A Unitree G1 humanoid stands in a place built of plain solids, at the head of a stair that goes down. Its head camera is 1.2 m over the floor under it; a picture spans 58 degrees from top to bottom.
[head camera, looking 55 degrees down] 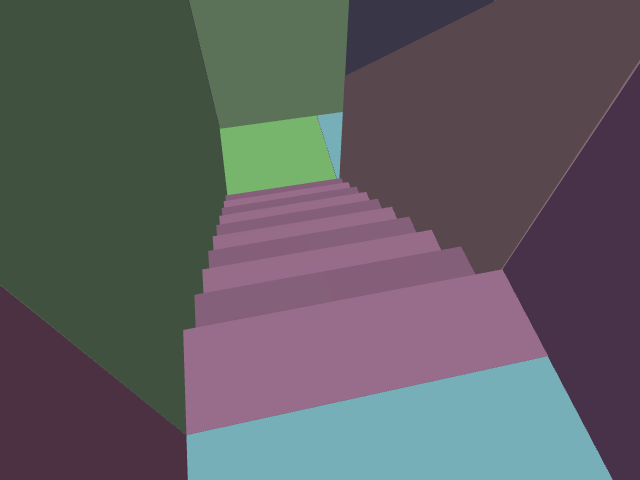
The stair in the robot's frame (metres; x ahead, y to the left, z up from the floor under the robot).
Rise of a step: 0.18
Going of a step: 0.22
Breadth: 1.21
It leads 12 degrees to the left of straight ahead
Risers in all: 10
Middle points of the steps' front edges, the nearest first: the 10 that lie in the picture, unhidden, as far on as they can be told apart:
0.62 -0.09 0.00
0.83 -0.05 -0.18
1.04 0.00 -0.35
1.25 0.04 -0.53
1.46 0.09 -0.71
1.67 0.13 -0.88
1.88 0.17 -1.06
2.09 0.22 -1.24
2.30 0.26 -1.42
2.52 0.31 -1.59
